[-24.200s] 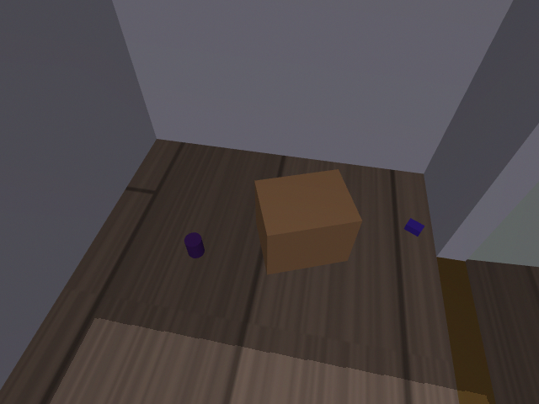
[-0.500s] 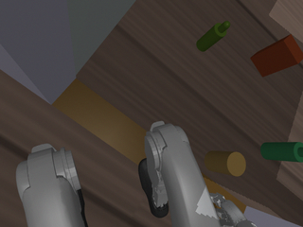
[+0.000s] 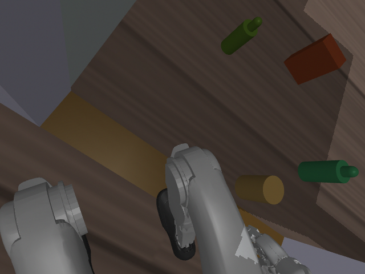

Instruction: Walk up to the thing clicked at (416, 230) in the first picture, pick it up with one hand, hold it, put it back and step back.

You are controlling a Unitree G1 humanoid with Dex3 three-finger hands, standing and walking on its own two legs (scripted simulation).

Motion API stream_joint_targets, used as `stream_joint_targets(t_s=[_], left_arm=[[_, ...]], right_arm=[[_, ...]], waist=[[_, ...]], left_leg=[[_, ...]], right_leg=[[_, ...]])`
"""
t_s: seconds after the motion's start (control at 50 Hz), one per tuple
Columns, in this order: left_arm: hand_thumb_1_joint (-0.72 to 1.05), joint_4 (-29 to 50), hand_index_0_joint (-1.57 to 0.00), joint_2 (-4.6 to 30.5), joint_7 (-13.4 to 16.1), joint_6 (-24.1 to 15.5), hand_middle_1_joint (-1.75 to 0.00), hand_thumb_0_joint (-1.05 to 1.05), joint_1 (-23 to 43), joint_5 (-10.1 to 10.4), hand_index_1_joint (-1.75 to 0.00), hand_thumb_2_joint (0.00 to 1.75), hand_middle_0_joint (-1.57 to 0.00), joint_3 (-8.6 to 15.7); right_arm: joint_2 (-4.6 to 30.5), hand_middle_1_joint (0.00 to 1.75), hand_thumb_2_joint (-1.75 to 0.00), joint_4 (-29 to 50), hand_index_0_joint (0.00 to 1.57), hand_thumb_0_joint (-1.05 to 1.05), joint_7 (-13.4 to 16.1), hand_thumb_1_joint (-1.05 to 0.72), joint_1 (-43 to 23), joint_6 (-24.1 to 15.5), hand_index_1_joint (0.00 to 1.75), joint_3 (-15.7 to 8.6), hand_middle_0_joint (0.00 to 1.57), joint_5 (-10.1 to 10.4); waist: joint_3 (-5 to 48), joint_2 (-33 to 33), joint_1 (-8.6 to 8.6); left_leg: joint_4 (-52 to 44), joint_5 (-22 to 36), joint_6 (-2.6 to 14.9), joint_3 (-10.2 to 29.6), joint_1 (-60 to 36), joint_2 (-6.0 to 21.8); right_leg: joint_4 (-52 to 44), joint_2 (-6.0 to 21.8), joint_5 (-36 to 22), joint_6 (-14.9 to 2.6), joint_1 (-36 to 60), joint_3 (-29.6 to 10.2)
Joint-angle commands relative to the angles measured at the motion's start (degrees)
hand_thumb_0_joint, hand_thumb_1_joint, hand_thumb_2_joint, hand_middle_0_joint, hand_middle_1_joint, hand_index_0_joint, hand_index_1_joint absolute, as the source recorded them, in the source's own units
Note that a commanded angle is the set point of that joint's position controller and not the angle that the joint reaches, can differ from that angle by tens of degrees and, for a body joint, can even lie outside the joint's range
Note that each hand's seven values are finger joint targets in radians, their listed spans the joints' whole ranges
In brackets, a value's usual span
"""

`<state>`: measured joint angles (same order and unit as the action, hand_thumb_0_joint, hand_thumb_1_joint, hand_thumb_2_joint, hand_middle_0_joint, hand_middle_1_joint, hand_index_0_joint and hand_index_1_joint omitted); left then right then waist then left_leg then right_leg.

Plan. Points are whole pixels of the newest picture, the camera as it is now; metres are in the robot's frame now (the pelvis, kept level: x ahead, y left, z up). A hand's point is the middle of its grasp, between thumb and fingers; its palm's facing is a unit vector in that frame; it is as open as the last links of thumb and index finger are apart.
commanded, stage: rest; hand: left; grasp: from above
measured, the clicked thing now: out of the picture +0.42 +0.36 -0.27
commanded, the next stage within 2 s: open in 0.74 s
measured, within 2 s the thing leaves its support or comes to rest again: rests again in 0.40 s
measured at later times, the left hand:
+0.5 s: hand out of the picture +0.41 +0.34 -0.24, palm faces -0.43 -0.19 -0.88, open 7.2 cm
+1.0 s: hand out of the picture +0.41 +0.34 -0.25, palm faces -0.44 -0.19 -0.88, open 6.0 cm
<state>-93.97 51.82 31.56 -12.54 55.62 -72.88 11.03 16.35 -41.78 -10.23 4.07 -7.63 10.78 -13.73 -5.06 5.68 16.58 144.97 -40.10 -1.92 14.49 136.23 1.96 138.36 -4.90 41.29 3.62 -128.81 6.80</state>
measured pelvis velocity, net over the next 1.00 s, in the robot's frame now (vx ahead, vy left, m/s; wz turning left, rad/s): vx -0.01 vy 0.00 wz -0.04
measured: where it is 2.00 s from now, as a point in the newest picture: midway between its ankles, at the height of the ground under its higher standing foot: (133, 254)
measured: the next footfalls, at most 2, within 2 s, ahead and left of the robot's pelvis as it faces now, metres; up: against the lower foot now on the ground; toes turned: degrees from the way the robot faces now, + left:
none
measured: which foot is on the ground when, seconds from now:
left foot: down 0.00-1.00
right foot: down 0.00-1.00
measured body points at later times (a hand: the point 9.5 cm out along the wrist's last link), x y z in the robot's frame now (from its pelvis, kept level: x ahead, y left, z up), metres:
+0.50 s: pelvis +0.00 +0.00 +0.00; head +0.26 +0.13 +0.34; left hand +0.43 +0.35 -0.19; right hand +0.07 -0.25 -0.08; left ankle +0.06 +0.14 -0.27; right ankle +0.10 -0.12 -0.27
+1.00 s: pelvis -0.01 +0.00 +0.00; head +0.26 +0.13 +0.34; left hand +0.43 +0.35 -0.20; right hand +0.07 -0.25 -0.07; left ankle +0.06 +0.14 -0.27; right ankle +0.10 -0.12 -0.27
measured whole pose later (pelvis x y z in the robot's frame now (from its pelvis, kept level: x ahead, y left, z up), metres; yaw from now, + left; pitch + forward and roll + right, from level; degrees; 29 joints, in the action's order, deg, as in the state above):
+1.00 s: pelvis -0.01 +0.00 +0.00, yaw -2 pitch +27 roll -14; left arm -101.8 57.8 36.4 -13.3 57.8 -71.7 9.8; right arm 18.5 -40.3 -13.0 2.3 -12.3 16.2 -16.3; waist -8.9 8.1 19.2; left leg 146.4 -40.5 -1.5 16.9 134.8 2.4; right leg 137.5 -6.0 40.2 4.3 -126.8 8.7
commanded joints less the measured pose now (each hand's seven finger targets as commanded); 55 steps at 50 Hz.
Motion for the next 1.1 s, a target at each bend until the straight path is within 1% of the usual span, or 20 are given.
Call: stream_joint_targets(t_s=[0.0, 0.06, 0.1, 0.2, 0.24, 0.36, 0.48, 0.54, 0.56, 0.58, 0.64, 0.7, 0.82, 0.88, 0.9, 0.94, 0.96, 0.98, 1.04, 1.08], left_arm=[[0.96, 6.78, -1.35, 15.47, 3.44, 0.41, -0.16, 0.0, 14.57, 1.01, -0.17, 0.34, -1.36, 0.4], [0.96, 5.08, -1.35, 17.37, 3.87, 0.6, -0.17, 0.0, 13.39, 0.82, -0.18, 0.34, -1.36, 1.85], [0.97, 4.84, -1.35, 15.48, 3.8, 0.79, -0.16, 0.0, 14.33, 0.88, -0.18, 0.36, -1.37, 0.19], [0.98, 5.11, -1.36, 16.97, 4.14, 0.5, -0.17, 0.0, 13.97, 1.53, -0.19, 0.37, -1.37, 0.74], [0.97, 3.97, -1.35, 15.87, 4.09, 0.35, -0.19, 0.0, 14.82, 1.63, -0.2, 0.36, -1.36, -0.59], [0.97, 3.01, -1.34, 16.33, 4.93, -0.04, -0.2, 0.0, 13.9, 1.87, -0.2, 0.34, -1.34, -1.42], [0.96, 2.34, -1.33, 16.51, 6.35, 0.36, -0.2, 0.0, 14.23, 1.82, -0.21, 0.34, -1.33, -1.03], [0.97, 1.54, -1.34, 19.25, 6.92, 0.79, -0.21, 0.0, 13.95, 1.26, -0.21, 0.33, -1.33, 0.51], [0.99, 2.37, -1.35, 17.76, 6.83, 0.71, -0.23, 0.0, 15.16, 1.24, -0.22, 0.33, -1.33, -0.89], [0.98, -0.19, -1.34, 19.24, 7.13, 1.1, -0.23, 0.0, 13.61, 1.33, -0.22, 0.32, -1.33, 0.69], [0.95, -0.86, -1.3, 16.7, 6.72, 1.05, -0.23, 0.0, 14.76, 1.88, -0.19, 0.22, -1.26, -1.81], [0.92, -1.23, -1.28, 19.68, 6.83, 0.76, -0.22, 0.0, 13.87, 2.23, -0.18, 0.18, -1.24, 0.13], [0.96, -1.79, -1.31, 18.54, 6.87, -0.05, -0.23, 0.0, 14.81, 1.99, -0.19, 0.19, -1.27, -1.93], [0.72, -2.11, -1.07, 20.15, 7.17, -0.38, -0.32, 0.0, 14.22, 2.03, -0.27, 0.25, -1.03, -0.71], [0.64, -1.4, -1.02, 18.79, 6.97, -0.41, -0.33, 0.0, 15.07, 1.8, -0.28, 0.25, -0.98, -2.3], [0.48, -2.35, -0.93, 20.82, 7.47, -0.42, -0.34, 0.0, 14.0, 1.95, -0.3, 0.25, -0.88, -0.56], [0.41, -1.44, -0.88, 19.06, 7.2, -0.59, -0.35, 0.0, 14.92, 1.92, -0.31, 0.27, -0.84, -2.22], [0.36, -2.3, -0.84, 20.8, 7.46, -0.56, -0.37, 0.0, 14.34, 2.12, -0.33, 0.28, -0.8, -0.77], [0.25, -0.98, -0.76, 19.0, 7.01, -0.57, -0.43, 0.0, 16.27, 1.94, -0.39, 0.32, -0.72, -3.15], [0.2, -0.38, -0.72, 21.57, 7.33, -0.41, -0.44, 0.0, 14.61, 2.41, -0.41, 0.37, -0.69, -0.57]], right_arm=[[16.73, 0.3, -0.9, -0.08, 0.2, 0.0, 0.07, -0.9, 10.54, -0.43, 0.3, -3.87, 0.2, -0.46], [17.68, 0.3, -0.9, -0.48, 0.2, 0.0, -0.07, -0.9, 10.84, -0.67, 0.3, -4.08, 0.2, -0.7], [17.23, 0.3, -0.9, -0.07, 0.2, 0.0, -0.37, -0.9, 10.05, -1.09, 0.3, -3.89, 0.2, -0.84], [18.01, 0.3, -0.9, 0.07, 0.2, 0.0, -0.68, -0.9, 9.61, -1.73, 0.3, -3.45, 0.2, -0.93], [18.14, 0.3, -0.9, 0.13, 0.2, 0.0, -0.96, -0.9, 9.58, -2.22, 0.3, -3.09, 0.2, -1.2], [18.18, 0.3, -0.9, -0.06, 0.2, 0.0, -1.43, -0.9, 8.96, -2.95, 0.3, -2.16, 0.2, -1.12], [18.64, 0.3, -0.9, 0.36, 0.2, 0.0, -1.68, -0.9, 8.15, -3.39, 0.3, -1.6, 0.2, -1.29], [19.42, 0.3, -0.9, -0.02, 0.2, 0.0, -1.86, -0.9, 8.51, -3.53, 0.3, -1.56, 0.2, -1.63], [19.1, 0.3, -0.9, 0.95, 0.2, 0.0, -2.09, -0.9, 7.7, -3.68, 0.3, -1.08, 0.2, -1.79], [19.57, 0.3, -0.9, 0.04, 0.2, 0.0, -2.08, -0.9, 8.5, -3.63, 0.3, -1.25, 0.2, -1.95], [19.22, 0.3, -0.9, 0.9, 0.2, 0.0, -2.4, -0.9, 7.89, -4.12, 0.3, -0.93, 0.2, -1.94], [19.82, 0.3, -0.9, 0.5, 0.2, 0.0, -2.24, -0.9, 8.25, -4.2, 0.3, -0.68, 0.2, -1.96], [20.11, 0.3, -0.9, 1.53, 0.2, 0.0, -2.29, -0.9, 7.54, -4.47, 0.3, 0.0, 0.2, -2.14], [20.22, 0.3, -0.9, 0.99, 0.2, 0.0, -2.22, -0.9, 7.86, -4.39, 0.3, 0.07, 0.2, -2.18], [19.85, 0.3, -0.9, 1.65, 0.2, 0.0, -2.3, -0.9, 7.95, -4.47, 0.3, 0.34, 0.2, -2.18], [20.23, 0.3, -0.9, 0.87, 0.2, 0.0, -2.34, -0.89, 8.45, -4.51, 0.3, 0.56, 0.2, -2.42], [20.15, 0.3, -0.9, 1.55, 0.2, 0.0, -2.37, -0.89, 7.42, -4.67, 0.3, 0.43, 0.2, -2.32], [20.29, 0.3, -0.9, 0.99, 0.2, 0.0, -2.19, -0.9, 7.34, -4.51, 0.3, 0.52, 0.2, -2.26], [20.27, 0.3, -0.9, 1.6, 0.2, 0.0, -2.54, -0.9, 7.3, -5.07, 0.3, 0.56, 0.2, -2.55], [20.95, 0.3, -0.9, 1.13, 0.2, 0.0, -2.47, -0.9, 8.14, -5.05, 0.3, 0.33, 0.2, -2.35]], waist=[[39.45, -26.68, 0.57], [38.65, -26.8, 0.88], [37.35, -27.13, 1.45], [37.63, -27.25, 1.35], [35.9, -26.33, 2.79], [35.47, -25.75, 2.13], [35.56, -27.17, 2.42], [35.59, -28.55, 2.53], [35.51, -28.94, 2.69], [34.88, -27.7, 3.25], [32.75, -26.14, 4.15], [33.61, -25.99, 3.66], [32.42, -24.82, 4.21], [32.72, -24.13, 4.17], [32.92, -24.68, 4.47], [32.78, -24.94, 4.27], [32.77, -25.12, 4.34], [32.38, -24.8, 4.2], [31.68, -25.86, 4.9], [33.35, -26.95, 3.78]], left_leg=[[-13.32, 13.14, 2.44, -7.69, -31.09, 1.04], [-13.34, 12.92, 2.27, -7.4, -30.84, 1.14], [-13.32, 12.39, 2.21, -7.4, -31.03, 1.28], [-13.29, 12.52, 2.16, -6.88, -31.24, 1.4], [-12.57, 11.72, 2.3, -6.8, -30.35, 1.45], [-12.45, 10.24, 2.42, -6.7, -29.5, 1.58], [-13.13, 12.66, 1.87, -5.8, -31.35, 1.69], [-13.48, 12.75, 1.75, -5.69, -32.15, 1.81], [-13.49, 12.8, 1.75, -5.78, -31.83, 1.76], [-13.28, 12.77, 1.91, -5.59, -31.23, 1.87], [-12.61, 10.97, 2.34, -5.6, -29.34, 1.84], [-13.19, 11.32, 2.2, -5.23, -29.49, 1.88], [-12.55, 10.13, 2.45, -5.18, -28.55, 1.94], [-12.47, 10.63, 2.53, -5.06, -28.47, 2.1], [-11.96, 11.22, 2.63, -5.26, -28.54, 2.0], [-12.42, 11.99, 2.37, -4.95, -28.91, 2.06], [-12.3, 11.6, 2.33, -4.87, -29.12, 2.15], [-12.35, 10.41, 2.38, -4.77, -28.53, 2.19], [-11.79, 9.85, 2.39, -5.09, -28.81, 2.14], [-12.66, 10.86, 2.11, -4.93, -29.78, 2.13]], right_leg=[[-12.32, -1.32, -17.7, -4.66, 18.82, 7.28], [-11.97, -1.33, -17.37, -4.84, 18.6, 7.67], [-11.97, -1.4, -17.07, -4.78, 17.99, 7.81], [-12.08, -1.57, -17.05, -4.76, 18.58, 8.05], [-11.97, -1.48, -16.77, -4.57, 18.17, 8.37], [-12.49, -1.93, -15.63, -4.54, 18.93, 8.12], [-11.47, -1.89, -17.53, -4.6, 18.46, 9.12], [-11.46, -1.99, -17.61, -4.7, 18.72, 9.21], [-11.65, -1.99, -17.55, -4.68, 18.75, 9.19], [-11.67, -1.99, -17.8, -4.56, 19.24, 9.36], [-12.48, -2.14, -16.62, -4.34, 18.63, 9.04], [-12.3, -2.04, -16.64, -4.46, 19.7, 9.28], [-13.06, -2.26, -15.81, -4.17, 19.59, 9.21], [-13.24, -2.39, -16.5, -4.08, 20.78, 9.03], [-13.04, -2.43, -17.32, -3.99, 21.04, 8.71], [-12.59, -2.25, -17.57, -4.09, 21.0, 9.35], [-12.32, -2.36, -17.27, -4.19, 20.29, 9.3], [-12.69, -2.41, -16.27, -4.15, 20.07, 9.4], [-12.46, -2.37, -16.08, -4.15, 19.55, 9.15], [-12.8, -2.38, -16.4, -4.27, 21.04, 9.25]])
